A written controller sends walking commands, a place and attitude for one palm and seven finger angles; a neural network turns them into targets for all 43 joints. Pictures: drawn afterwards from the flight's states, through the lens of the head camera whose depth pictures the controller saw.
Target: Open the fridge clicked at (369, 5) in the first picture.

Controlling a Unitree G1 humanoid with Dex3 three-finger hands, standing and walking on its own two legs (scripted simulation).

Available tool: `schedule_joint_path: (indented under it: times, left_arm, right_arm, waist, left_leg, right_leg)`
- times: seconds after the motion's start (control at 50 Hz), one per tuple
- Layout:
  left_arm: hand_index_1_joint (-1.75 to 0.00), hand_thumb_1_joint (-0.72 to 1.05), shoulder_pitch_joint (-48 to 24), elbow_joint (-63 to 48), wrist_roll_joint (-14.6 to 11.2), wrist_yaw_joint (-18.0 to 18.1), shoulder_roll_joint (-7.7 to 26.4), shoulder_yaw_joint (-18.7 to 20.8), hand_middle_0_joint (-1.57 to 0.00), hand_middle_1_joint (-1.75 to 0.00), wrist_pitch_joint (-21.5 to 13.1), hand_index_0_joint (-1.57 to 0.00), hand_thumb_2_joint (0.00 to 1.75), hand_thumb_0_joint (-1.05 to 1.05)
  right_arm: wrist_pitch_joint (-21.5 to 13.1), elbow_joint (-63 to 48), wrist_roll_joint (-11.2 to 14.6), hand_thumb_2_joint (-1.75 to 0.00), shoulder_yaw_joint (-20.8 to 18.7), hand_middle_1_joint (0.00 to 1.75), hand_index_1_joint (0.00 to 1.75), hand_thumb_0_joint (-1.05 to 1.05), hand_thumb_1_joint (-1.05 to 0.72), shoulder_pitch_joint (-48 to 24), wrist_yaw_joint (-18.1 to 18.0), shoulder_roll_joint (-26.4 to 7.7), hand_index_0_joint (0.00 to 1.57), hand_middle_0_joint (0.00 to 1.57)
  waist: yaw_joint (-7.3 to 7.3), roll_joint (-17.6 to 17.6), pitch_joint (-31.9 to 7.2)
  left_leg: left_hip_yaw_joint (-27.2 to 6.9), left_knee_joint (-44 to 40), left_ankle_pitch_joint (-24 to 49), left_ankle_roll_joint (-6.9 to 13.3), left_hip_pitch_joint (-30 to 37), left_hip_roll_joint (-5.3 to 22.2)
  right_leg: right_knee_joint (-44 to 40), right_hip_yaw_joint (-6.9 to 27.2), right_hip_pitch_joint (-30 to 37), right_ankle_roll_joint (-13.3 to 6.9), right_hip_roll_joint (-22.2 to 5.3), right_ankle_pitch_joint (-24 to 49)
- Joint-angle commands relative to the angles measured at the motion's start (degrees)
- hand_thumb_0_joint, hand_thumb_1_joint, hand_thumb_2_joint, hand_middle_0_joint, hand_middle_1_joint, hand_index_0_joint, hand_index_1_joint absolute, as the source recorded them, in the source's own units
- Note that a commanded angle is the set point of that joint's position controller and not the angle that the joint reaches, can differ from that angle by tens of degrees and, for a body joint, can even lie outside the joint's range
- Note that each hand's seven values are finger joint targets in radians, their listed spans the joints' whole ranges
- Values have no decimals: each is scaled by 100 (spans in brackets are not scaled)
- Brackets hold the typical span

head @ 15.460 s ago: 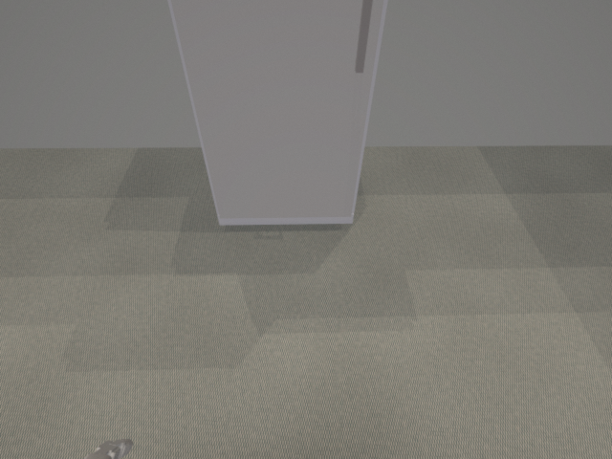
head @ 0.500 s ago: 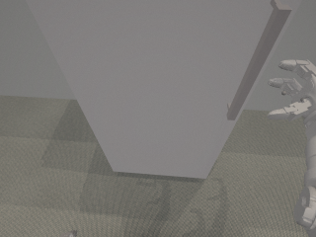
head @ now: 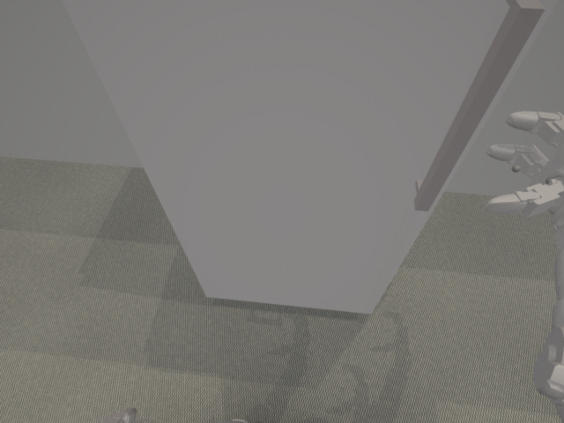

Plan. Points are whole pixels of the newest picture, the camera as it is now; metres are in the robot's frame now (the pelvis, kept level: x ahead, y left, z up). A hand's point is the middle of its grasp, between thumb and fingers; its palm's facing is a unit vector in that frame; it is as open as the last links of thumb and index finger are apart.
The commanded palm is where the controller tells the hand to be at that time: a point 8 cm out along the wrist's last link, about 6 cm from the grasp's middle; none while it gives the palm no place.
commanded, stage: feel for the door with the fingertips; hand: right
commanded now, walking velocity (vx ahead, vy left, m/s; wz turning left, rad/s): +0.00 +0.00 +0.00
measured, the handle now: (456, 123) +0.51 -0.17 +0.16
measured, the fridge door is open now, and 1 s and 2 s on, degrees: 0 0 0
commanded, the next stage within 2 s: slide the fingers in behind the handle in 0.86 s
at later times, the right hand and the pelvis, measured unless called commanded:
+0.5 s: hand (486, 162) +0.45 -0.20 +0.14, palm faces -0.02 +1.00 +0.03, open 14.0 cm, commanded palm +0.42 -0.26 +0.15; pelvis +0.00 +0.00 +0.00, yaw +0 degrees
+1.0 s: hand (490, 155) +0.46 -0.21 +0.15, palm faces -0.01 +1.00 +0.00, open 13.8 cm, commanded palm +0.44 -0.26 +0.15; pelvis -0.01 +0.00 +0.00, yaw -1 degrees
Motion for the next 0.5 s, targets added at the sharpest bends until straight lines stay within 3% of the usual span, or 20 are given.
schedule_joint_path:
  times: [0.0,0.02,0.04,0.08,0.12,0.16,0.22,0.24,0.3,0.34,0.36,0.42,0.44,0.48]
  left_arm:
    - [-30,90,302,-558,0,95,903,391,-20,-30,-186,-20,90,0]
    - [-30,90,311,-516,-4,102,884,408,-20,-30,-191,-20,90,0]
    - [-30,90,317,-473,7,96,882,408,-20,-30,-211,-20,90,0]
    - [-30,90,315,-424,7,88,883,399,-20,-30,-227,-20,90,0]
    - [-30,90,336,-394,-6,85,874,395,-20,-30,-218,-20,90,0]
    - [-30,90,285,-410,-4,56,861,395,-20,-30,-262,-20,90,0]
    - [-30,90,347,-404,22,43,885,415,-20,-30,-231,-20,90,0]
    - [-30,90,319,-457,33,22,871,403,-20,-30,-239,-20,90,0]
    - [-30,90,251,-544,47,-43,811,407,-20,-30,-256,-20,90,0]
    - [-30,90,253,-555,48,-59,811,432,-20,-30,-232,-20,90,0]
    - [-30,90,219,-551,52,-63,798,425,-20,-30,-229,-20,90,0]
    - [-30,90,246,-513,60,-36,815,421,-20,-30,-174,-20,90,0]
    - [-30,90,202,-547,51,-41,793,417,-20,-30,-184,-20,90,0]
    - [-30,90,186,-563,53,-40,769,404,-20,-30,-193,-20,90,0]
  right_arm:
    - [-632,-1656,184,-30,-222,120,120,0,50,-2837,99,-1579,30,30]
    - [-667,-1792,216,-30,-20,120,120,0,50,-2987,104,-1368,30,30]
    - [-673,-1840,197,-30,-89,120,120,0,50,-2948,97,-1401,30,30]
    - [-580,-1747,208,-30,2,120,120,0,50,-2811,86,-1262,30,30]
    - [-442,-1582,239,-30,220,120,120,0,50,-2767,54,-978,30,30]
    - [-308,-1581,211,-30,300,120,120,0,50,-2731,-26,-804,30,30]
    - [-248,-1517,192,-30,70,120,120,0,50,-2606,-230,-1007,30,30]
    - [-262,-1611,163,-30,-36,120,120,0,50,-2551,-294,-1064,30,30]
    - [-333,-1918,125,-30,130,120,120,0,50,-2355,-445,-758,30,30]
    - [-382,-2075,109,-30,-13,120,120,0,50,-2247,-535,-869,30,30]
    - [-393,-2186,89,-30,18,120,120,0,50,-2381,-561,-866,30,30]
    - [-372,-2009,22,-30,-181,120,120,0,50,-2450,-666,-1134,30,30]
    - [-375,-2092,-27,-30,-219,120,120,0,50,-2499,-683,-1162,30,30]
    - [-365,-2090,-43,-30,-171,120,120,0,50,-2377,-680,-1070,30,30]
  waist:
    - [5,-316,-2291]
    - [76,-489,-2286]
    - [28,-659,-2331]
    - [56,-717,-2201]
    - [97,-530,-1969]
    - [73,-697,-1904]
    - [24,-182,-1898]
    - [-51,-218,-2045]
    - [-119,-306,-2184]
    - [-158,-231,-2228]
    - [-141,-382,-2224]
    - [-139,-80,-2032]
    - [-151,-325,-2115]
    - [-188,-381,-2169]
  left_leg:
    - [-424,40,1791,92,1701,-58]
    - [-419,19,1765,103,1583,-56]
    - [-400,8,1743,110,1449,-71]
    - [-360,-33,1620,112,1272,-79]
    - [-309,-61,1524,124,1224,-77]
    - [-278,-65,1400,122,1034,-83]
    - [-253,-27,1526,131,1285,-77]
    - [-275,15,1645,123,1364,-77]
    - [-284,44,1754,113,1418,-80]
    - [-298,58,1913,108,1502,-88]
    - [-328,47,1935,104,1519,-83]
    - [-326,36,1935,118,1737,-63]
    - [-365,27,2000,109,1726,-63]
    - [-370,15,2044,112,1771,-59]
  right_leg:
    - [-371,534,449,168,-112,2312]
    - [-336,531,595,181,-131,2435]
    - [-326,587,766,218,-145,2577]
    - [-333,622,817,259,-155,2577]
    - [-357,621,692,234,-158,2487]
    - [-387,667,763,268,-158,2461]
    - [-389,662,549,244,-157,2496]
    - [-395,662,576,251,-157,2644]
    - [-377,656,742,307,-176,2965]
    - [-358,632,776,305,-207,3202]
    - [-368,616,798,319,-192,3194]
    - [-417,569,500,242,-171,2904]
    - [-435,536,588,242,-165,2959]
    - [-443,527,649,257,-158,3033]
